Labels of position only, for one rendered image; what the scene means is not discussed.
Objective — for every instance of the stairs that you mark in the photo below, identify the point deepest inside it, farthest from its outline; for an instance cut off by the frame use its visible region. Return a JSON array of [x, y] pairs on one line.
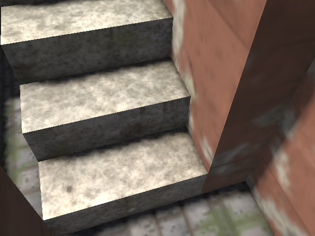
[[103, 108]]

